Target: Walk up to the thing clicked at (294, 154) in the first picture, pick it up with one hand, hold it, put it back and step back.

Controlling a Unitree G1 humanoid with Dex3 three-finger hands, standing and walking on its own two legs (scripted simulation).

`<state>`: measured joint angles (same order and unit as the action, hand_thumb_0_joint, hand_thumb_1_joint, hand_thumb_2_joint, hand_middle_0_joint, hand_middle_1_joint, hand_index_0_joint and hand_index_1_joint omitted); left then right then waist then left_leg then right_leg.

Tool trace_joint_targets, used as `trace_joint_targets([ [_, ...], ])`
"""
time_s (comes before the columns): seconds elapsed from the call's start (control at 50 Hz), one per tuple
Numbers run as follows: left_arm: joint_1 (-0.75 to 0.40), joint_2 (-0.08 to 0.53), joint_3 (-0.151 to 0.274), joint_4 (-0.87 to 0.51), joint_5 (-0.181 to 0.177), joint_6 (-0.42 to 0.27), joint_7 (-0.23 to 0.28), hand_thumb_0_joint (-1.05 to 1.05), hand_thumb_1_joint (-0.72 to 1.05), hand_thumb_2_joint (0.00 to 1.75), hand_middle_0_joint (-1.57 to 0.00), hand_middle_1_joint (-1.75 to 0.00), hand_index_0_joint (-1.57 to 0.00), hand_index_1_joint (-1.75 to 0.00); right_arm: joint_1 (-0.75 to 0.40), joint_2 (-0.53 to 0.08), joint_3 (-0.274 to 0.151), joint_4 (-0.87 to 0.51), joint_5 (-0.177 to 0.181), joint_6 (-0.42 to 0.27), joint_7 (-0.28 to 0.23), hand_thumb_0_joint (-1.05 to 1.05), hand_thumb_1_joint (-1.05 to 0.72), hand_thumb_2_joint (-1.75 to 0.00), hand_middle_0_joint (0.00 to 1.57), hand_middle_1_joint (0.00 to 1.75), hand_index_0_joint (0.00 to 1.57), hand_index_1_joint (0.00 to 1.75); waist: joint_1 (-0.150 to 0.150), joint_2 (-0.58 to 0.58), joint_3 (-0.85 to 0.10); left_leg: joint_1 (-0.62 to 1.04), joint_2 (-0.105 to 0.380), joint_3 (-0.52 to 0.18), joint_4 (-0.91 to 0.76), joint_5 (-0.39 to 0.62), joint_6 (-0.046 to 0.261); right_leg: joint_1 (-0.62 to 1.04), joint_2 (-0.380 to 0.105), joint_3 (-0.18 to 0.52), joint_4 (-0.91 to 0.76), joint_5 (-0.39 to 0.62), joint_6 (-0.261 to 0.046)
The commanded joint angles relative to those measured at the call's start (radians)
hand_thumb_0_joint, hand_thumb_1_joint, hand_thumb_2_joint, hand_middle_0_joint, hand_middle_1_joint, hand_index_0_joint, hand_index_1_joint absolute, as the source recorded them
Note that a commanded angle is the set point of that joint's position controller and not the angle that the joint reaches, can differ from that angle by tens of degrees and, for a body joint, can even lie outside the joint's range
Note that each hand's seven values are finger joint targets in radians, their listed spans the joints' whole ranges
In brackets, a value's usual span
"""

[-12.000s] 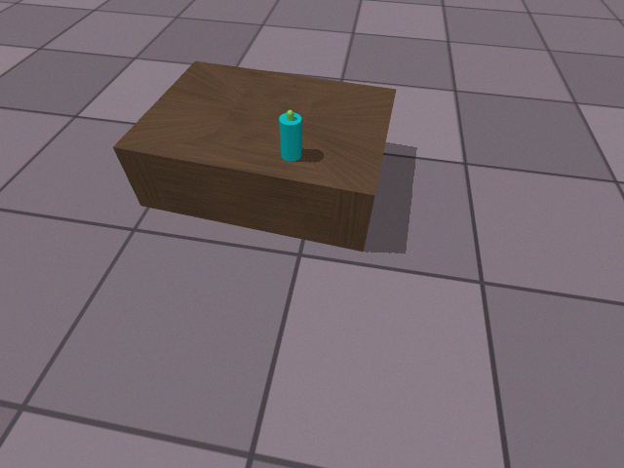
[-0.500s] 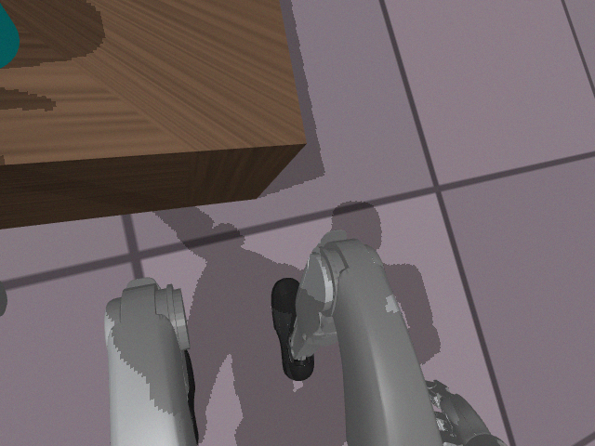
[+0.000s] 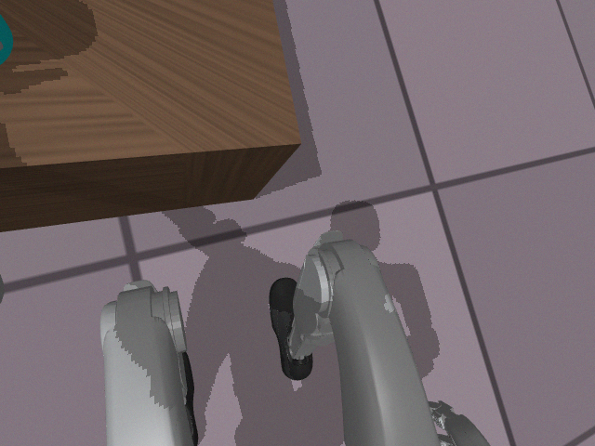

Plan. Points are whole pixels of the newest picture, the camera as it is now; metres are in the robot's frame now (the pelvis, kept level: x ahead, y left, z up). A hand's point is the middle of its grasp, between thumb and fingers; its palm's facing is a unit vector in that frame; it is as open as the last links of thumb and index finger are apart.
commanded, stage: close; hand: left
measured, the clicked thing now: out of the picture +0.59 +0.25 +0.03
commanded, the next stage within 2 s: settle in 0.12 s
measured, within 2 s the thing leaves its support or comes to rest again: leaves its support in 0.42 s
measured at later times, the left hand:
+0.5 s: hand out of the picture +0.60 +0.26 +0.02, palm faces +0.31 -0.95 -0.04, open 11.4 cm
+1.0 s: hand out of the picture +0.60 +0.27 +0.11, palm faces +0.32 -0.95 -0.02, open 11.4 cm
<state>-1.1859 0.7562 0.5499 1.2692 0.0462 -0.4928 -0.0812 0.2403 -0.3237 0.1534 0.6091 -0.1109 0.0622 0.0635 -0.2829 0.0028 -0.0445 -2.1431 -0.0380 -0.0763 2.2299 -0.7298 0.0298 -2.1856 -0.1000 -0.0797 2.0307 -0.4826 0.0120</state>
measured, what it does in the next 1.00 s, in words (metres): rises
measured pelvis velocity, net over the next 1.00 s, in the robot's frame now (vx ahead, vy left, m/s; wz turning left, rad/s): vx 0.02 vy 0.00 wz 0.03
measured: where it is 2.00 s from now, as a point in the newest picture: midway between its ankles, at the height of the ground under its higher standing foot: (238, 380)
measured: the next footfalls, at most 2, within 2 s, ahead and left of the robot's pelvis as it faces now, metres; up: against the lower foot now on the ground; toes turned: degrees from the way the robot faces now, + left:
none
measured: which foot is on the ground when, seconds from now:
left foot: down 0.00-1.00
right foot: down 0.00-1.00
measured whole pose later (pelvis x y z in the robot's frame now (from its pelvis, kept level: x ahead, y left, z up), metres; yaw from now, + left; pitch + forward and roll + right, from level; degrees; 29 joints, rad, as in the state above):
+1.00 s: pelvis +0.02 +0.00 +0.08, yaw +2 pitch +38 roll -5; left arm -1.18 0.68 0.50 1.19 0.02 -0.38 -0.05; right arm 0.27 -0.30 0.09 0.61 -0.06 0.04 0.03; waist -0.24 0.02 -0.11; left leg -1.92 -0.03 -0.05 1.98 -0.72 0.03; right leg -1.99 -0.08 -0.06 1.82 -0.50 0.01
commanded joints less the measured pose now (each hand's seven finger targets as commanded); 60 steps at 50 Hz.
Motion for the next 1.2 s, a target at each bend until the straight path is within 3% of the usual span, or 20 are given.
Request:
trace_joint_targets([
  [0.0, -0.405, 0.210, -0.025, -0.199, -0.002, -0.067, 0.010, 0.00, -0.03, 0.56, -0.87, -0.76, -0.88, -0.74, 0.238, -0.245, -0.080, 0.007, -0.005, 0.000, -0.011, 0.00, -0.91, -0.89, 0.20, 0.30, 0.20, 0.30, -0.027, 0.338, -0.708, 0.419, 0.018, -0.008, -0.341, 0.207, -0.017, 0.474, 0.042, -0.019, -0.122, 0.084, -0.047],
  [0.12, -0.418, 0.225, -0.014, -0.197, -0.003, -0.067, 0.025, 0.00, 0.18, 0.80, -1.13, -1.02, -1.14, -1.01, 0.241, -0.246, -0.080, 0.010, -0.005, 0.000, -0.010, 0.00, -0.90, -0.89, 0.20, 0.30, 0.20, 0.30, -0.018, 0.334, -0.719, 0.422, 0.016, -0.003, -0.340, 0.210, -0.017, 0.487, 0.041, -0.015, -0.124, 0.082, -0.047],
  [0.2, -0.441, 0.206, -0.030, -0.199, -0.003, -0.072, 0.028, 0.00, 0.17, 1.05, -1.35, -1.29, -1.36, -1.29, 0.243, -0.247, -0.077, 0.010, -0.007, -0.001, -0.010, 0.00, -0.92, -0.90, 0.20, 0.30, 0.20, 0.30, -0.034, 0.337, -0.726, 0.448, 0.017, -0.016, -0.339, 0.234, -0.022, 0.469, 0.040, -0.021, -0.119, 0.105, -0.048],
  [0.3, -0.457, 0.272, 0.001, -0.255, 0.011, -0.069, 0.036, 0.00, 0.24, 1.34, -1.38, -1.53, -1.40, -1.53, 0.246, -0.244, -0.079, 0.002, -0.006, 0.005, -0.008, 0.00, -0.91, -0.90, 0.20, 0.30, 0.20, 0.30, -0.007, 0.369, -0.790, 0.468, 0.017, -0.001, -0.352, 0.247, -0.022, 0.520, 0.041, -0.012, -0.119, 0.110, -0.049],
  [0.34, -0.474, 0.239, -0.024, -0.265, 0.015, -0.058, 0.043, 0.00, 0.21, 1.38, -1.42, -1.58, -1.43, -1.59, 0.250, -0.240, -0.085, 0.003, -0.006, 0.005, -0.010, 0.00, -0.91, -0.91, 0.20, 0.30, 0.20, 0.30, -0.015, 0.372, -0.811, 0.487, 0.017, 0.001, -0.357, 0.250, -0.022, 0.528, 0.041, -0.011, -0.127, 0.118, -0.050],
  [0.42, -0.477, 0.223, -0.036, -0.301, 0.004, -0.043, 0.037, 0.00, 0.16, 1.42, -1.43, -1.61, -1.44, -1.62, 0.253, -0.237, -0.095, 0.002, 0.003, 0.004, -0.017, 0.00, -0.91, -0.91, 0.20, 0.30, 0.20, 0.30, -0.012, 0.379, -0.815, 0.510, 0.018, 0.003, -0.378, 0.252, -0.022, 0.539, 0.039, -0.006, -0.150, 0.119, -0.050],
  [0.44, -0.471, 0.249, -0.024, -0.303, 0.005, -0.034, 0.038, 0.00, 0.12, 1.41, -1.45, -1.62, -1.46, -1.64, 0.255, -0.235, -0.099, 0.000, 0.007, 0.003, -0.019, 0.00, -0.91, -0.91, 0.20, 0.30, 0.20, 0.30, -0.001, 0.361, -0.831, 0.491, 0.015, 0.013, -0.377, 0.234, -0.016, 0.565, 0.042, 0.001, -0.160, 0.108, -0.050],
  [0.54, -0.442, 0.206, -0.040, -0.300, -0.013, 0.005, 0.027, 0.00, 0.03, 1.41, -1.45, -1.63, -1.46, -1.64, 0.270, -0.218, -0.111, -0.001, 0.021, 0.001, -0.030, 0.00, -0.91, -0.91, 0.20, 0.30, 0.20, 0.30, 0.005, 0.311, -0.832, 0.480, 0.012, 0.035, -0.403, 0.216, -0.007, 0.636, 0.042, 0.017, -0.221, 0.102, -0.047],
  [0.68, -0.399, 0.188, -0.031, -0.287, -0.024, 0.042, 0.036, 0.00, 0.02, 1.38, -1.39, -1.59, -1.41, -1.60, 0.268, -0.203, -0.124, -0.004, 0.043, -0.004, -0.042, 0.00, -0.91, -0.90, 0.20, 0.30, 0.20, 0.30, 0.019, 0.278, -0.767, 0.522, 0.019, 0.018, -0.469, 0.232, -0.011, 0.629, 0.042, 0.019, -0.270, 0.103, -0.052],
  [0.74, -0.399, 0.138, -0.052, -0.271, -0.036, 0.037, 0.032, 0.00, 0.03, 1.39, -1.41, -1.59, -1.43, -1.60, 0.260, -0.197, -0.124, 0.004, 0.046, -0.011, -0.043, 0.00, -0.91, -0.90, 0.20, 0.30, 0.20, 0.30, 0.013, 0.262, -0.717, 0.553, 0.024, -0.001, -0.494, 0.234, -0.015, 0.588, 0.041, 0.016, -0.285, 0.094, -0.054],
  [0.76, -0.420, 0.195, -0.024, -0.310, -0.029, 0.031, 0.038, 0.00, 0.01, 1.38, -1.40, -1.59, -1.42, -1.60, 0.264, -0.201, -0.127, 0.000, 0.045, -0.013, -0.044, 0.00, -0.91, -0.90, 0.20, 0.30, 0.20, 0.30, 0.024, 0.284, -0.741, 0.563, 0.024, 0.005, -0.502, 0.249, -0.016, 0.612, 0.042, 0.018, -0.288, 0.104, -0.055],
  [0.78, -0.403, 0.198, -0.023, -0.294, -0.029, 0.036, 0.039, 0.00, 0.00, 1.38, -1.41, -1.60, -1.43, -1.60, 0.255, -0.199, -0.130, -0.003, 0.045, -0.014, -0.045, 0.00, -0.91, -0.90, 0.20, 0.30, 0.20, 0.30, 0.036, 0.267, -0.755, 0.568, 0.023, 0.013, -0.500, 0.247, -0.012, 0.639, 0.044, 0.024, -0.299, 0.104, -0.055],
  [0.82, -0.415, 0.152, -0.047, -0.285, -0.032, 0.034, 0.033, 0.00, 0.01, 1.40, -1.44, -1.63, -1.47, -1.63, 0.272, -0.194, -0.129, -0.003, 0.045, -0.018, -0.044, 0.00, -0.91, -0.90, 0.20, 0.30, 0.20, 0.30, 0.014, 0.269, -0.767, 0.593, 0.024, 0.007, -0.513, 0.279, -0.017, 0.649, 0.045, 0.021, -0.304, 0.134, -0.058],
  [0.86, -0.392, 0.131, -0.066, -0.255, -0.033, 0.038, 0.026, 0.00, -0.03, 1.37, -1.41, -1.60, -1.43, -1.60, 0.263, -0.191, -0.129, -0.002, 0.046, -0.021, -0.046, 0.00, -0.92, -0.90, 0.20, 0.30, 0.20, 0.30, 0.023, 0.271, -0.743, 0.608, 0.024, 0.007, -0.531, 0.267, -0.017, 0.644, 0.045, 0.024, -0.324, 0.115, -0.059],
  [0.9, -0.386, 0.167, -0.031, -0.266, -0.040, 0.038, 0.032, 0.00, 0.00, 1.38, -1.41, -1.59, -1.43, -1.60, 0.263, -0.197, -0.133, -0.004, 0.048, -0.024, -0.048, 0.00, -0.92, -0.90, 0.20, 0.30, 0.20, 0.30, 0.036, 0.263, -0.772, 0.629, 0.025, 0.005, -0.537, 0.282, -0.018, 0.668, 0.044, 0.028, -0.332, 0.129, -0.058],
  [0.94, -0.450, 0.155, -0.060, -0.333, -0.039, 0.029, 0.028, 0.00, -0.01, 1.37, -1.42, -1.59, -1.44, -1.60, 0.266, -0.185, -0.134, -0.009, 0.046, -0.025, -0.049, 0.00, -0.92, -0.90, 0.20, 0.30, 0.20, 0.30, 0.027, 0.279, -0.808, 0.637, 0.023, 0.017, -0.548, 0.271, -0.014, 0.708, 0.047, 0.033, -0.350, 0.128, -0.058],
  [0.96, -0.411, 0.169, -0.040, -0.300, -0.038, 0.034, 0.029, 0.00, 0.01, 1.38, -1.41, -1.60, -1.44, -1.60, 0.268, -0.188, -0.134, -0.004, 0.049, -0.024, -0.050, 0.00, -0.91, -0.90, 0.20, 0.30, 0.20, 0.30, 0.042, 0.277, -0.790, 0.655, 0.024, 0.011, -0.565, 0.270, -0.017, 0.698, 0.046, 0.031, -0.357, 0.119, -0.059],
  [0.98, -0.400, 0.163, -0.049, -0.286, -0.036, 0.037, 0.028, 0.00, 0.00, 1.38, -1.41, -1.60, -1.43, -1.60, 0.267, -0.189, -0.133, -0.003, 0.049, -0.025, -0.051, 0.00, -0.92, -0.90, 0.20, 0.30, 0.20, 0.30, 0.034, 0.278, -0.778, 0.651, 0.024, 0.012, -0.566, 0.274, -0.017, 0.703, 0.046, 0.031, -0.364, 0.126, -0.058],
  [1.02, -0.411, 0.175, -0.033, -0.326, -0.045, 0.035, 0.031, 0.00, -0.01, 1.39, -1.40, -1.59, -1.42, -1.60, 0.270, -0.183, -0.130, -0.002, 0.050, -0.029, -0.053, 0.00, -0.92, -0.90, 0.20, 0.30, 0.20, 0.30, 0.048, 0.270, -0.829, 0.673, 0.025, 0.019, -0.562, 0.321, -0.015, 0.746, 0.050, 0.034, -0.368, 0.168, -0.060],
  [1.18, -0.361, 0.144, -0.041, -0.277, -0.048, 0.033, 0.040, 0.00, 0.01, 1.37, -1.37, -1.56, -1.39, -1.57, 0.259, -0.175, -0.132, 0.009, 0.053, -0.032, -0.058, 0.00, -0.91, -0.90, 0.20, 0.30, 0.20, 0.30, 0.043, 0.250, -0.760, 0.689, 0.030, 0.007, -0.612, 0.307, -0.017, 0.751, 0.052, 0.031, -0.411, 0.151, -0.061],
])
